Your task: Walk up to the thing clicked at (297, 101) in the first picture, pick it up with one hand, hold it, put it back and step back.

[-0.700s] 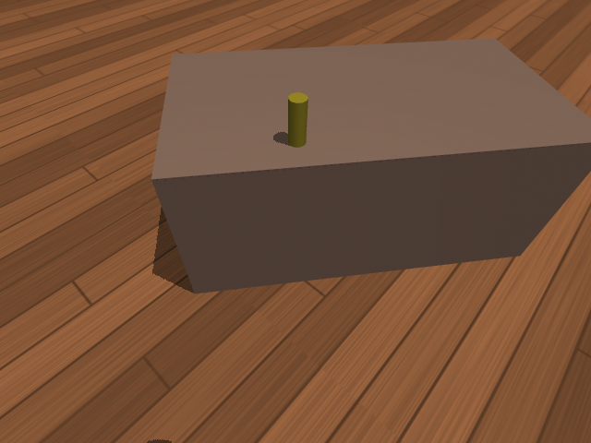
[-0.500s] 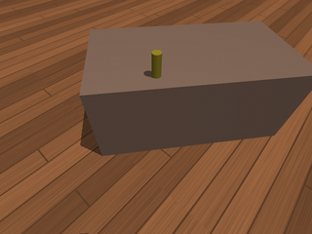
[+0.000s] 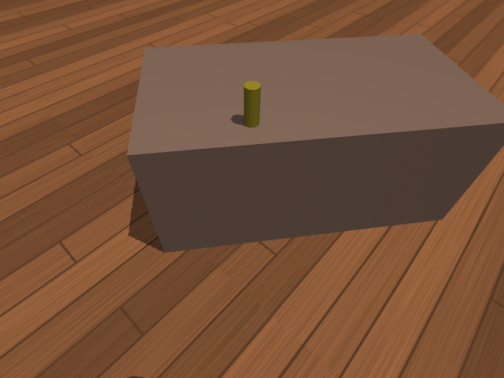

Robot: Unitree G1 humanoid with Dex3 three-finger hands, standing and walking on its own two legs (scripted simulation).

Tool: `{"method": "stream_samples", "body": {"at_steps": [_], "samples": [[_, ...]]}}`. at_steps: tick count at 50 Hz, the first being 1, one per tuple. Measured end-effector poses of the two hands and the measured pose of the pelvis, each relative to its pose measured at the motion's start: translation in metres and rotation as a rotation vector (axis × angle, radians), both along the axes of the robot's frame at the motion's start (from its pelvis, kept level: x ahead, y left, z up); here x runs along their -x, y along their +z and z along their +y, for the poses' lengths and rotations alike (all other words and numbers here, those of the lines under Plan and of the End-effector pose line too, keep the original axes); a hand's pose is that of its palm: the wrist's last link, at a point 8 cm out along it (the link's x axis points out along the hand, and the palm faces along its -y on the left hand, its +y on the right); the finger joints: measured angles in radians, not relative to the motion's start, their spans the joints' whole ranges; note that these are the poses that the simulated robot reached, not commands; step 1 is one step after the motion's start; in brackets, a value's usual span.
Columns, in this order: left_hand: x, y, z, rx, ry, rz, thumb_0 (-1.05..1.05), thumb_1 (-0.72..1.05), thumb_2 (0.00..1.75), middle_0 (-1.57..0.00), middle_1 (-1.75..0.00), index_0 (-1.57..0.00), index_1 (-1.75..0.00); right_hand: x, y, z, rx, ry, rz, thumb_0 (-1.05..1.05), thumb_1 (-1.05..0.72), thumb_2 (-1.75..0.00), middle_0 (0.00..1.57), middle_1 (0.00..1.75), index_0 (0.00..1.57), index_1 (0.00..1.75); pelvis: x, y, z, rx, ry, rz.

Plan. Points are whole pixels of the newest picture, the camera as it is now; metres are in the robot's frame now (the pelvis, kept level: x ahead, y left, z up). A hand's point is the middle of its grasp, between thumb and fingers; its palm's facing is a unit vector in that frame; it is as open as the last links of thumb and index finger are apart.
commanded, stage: stand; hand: right
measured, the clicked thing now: (251, 105) +0.92 +0.02 -0.11
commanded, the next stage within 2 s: walk up in 0.42 s
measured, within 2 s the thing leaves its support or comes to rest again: neither
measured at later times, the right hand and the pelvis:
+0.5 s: hand out of the picture +0.08 -0.25 -0.16, palm faces -0.05 +0.94 -0.34, open 7.4 cm; pelvis +0.01 +0.00 +0.00, yaw +1 degrees
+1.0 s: hand (340, 357) +0.20 -0.15 -0.15, palm faces -0.11 +0.93 -0.36, open 7.4 cm; pelvis +0.14 +0.11 -0.01, yaw +7 degrees
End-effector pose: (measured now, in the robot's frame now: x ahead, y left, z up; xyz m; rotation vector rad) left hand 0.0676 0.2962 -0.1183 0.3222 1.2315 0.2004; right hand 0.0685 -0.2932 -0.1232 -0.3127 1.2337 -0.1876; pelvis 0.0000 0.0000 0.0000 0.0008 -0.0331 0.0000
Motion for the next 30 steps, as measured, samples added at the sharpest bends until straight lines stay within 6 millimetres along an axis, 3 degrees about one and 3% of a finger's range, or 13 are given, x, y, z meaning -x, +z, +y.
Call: {"method": "stream_samples", "body": {"at_steps": [22, 25, 30], "samples": [[-0.002, -0.001, 0.002, 0.005, 0.001, -0.001, 0.00, 0.90, 0.90, -0.20, -0.30, -0.20, -0.29, -0.003, 0.001, 0.000, 0.000, -0.002, -0.002, 0.01, -0.91, -0.90, 0.20, 0.30, 0.20, 0.30, -0.003, 0.000, 0.002, 0.002, 0.000, 0.002], [0.000, 0.001, 0.011, 0.003, 0.021, -0.055, 0.00, 0.90, 0.90, -0.20, -0.30, -0.20, -0.30, -0.006, 0.001, -0.003, 0.003, 0.021, 0.006, 0.01, -0.91, -0.90, 0.21, 0.30, 0.20, 0.30, -0.008, -0.004, 0.005, 0.010, 0.023, 0.003], [0.015, 0.006, 0.043, -0.034, 0.073, -0.059, 0.00, 0.90, 0.90, -0.20, -0.30, -0.20, -0.30, -0.025, 0.007, -0.001, 0.025, 0.062, 0.023, 0.01, -0.91, -0.90, 0.20, 0.30, 0.20, 0.30, -0.023, -0.006, 0.023, 0.029, 0.053, 0.003]]}}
